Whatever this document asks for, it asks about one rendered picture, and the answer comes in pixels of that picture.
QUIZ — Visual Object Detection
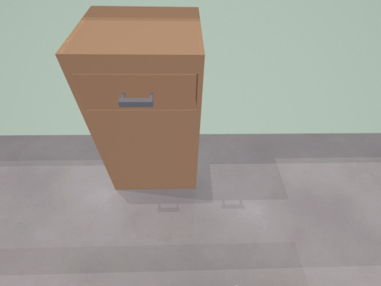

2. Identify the cabinet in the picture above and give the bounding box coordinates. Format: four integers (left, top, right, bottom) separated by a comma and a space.
55, 6, 205, 190

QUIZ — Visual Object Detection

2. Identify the handle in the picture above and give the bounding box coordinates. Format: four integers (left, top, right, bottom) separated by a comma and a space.
118, 92, 154, 107

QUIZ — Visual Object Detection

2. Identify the drawer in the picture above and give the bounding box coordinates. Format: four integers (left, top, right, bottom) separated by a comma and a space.
72, 74, 196, 110

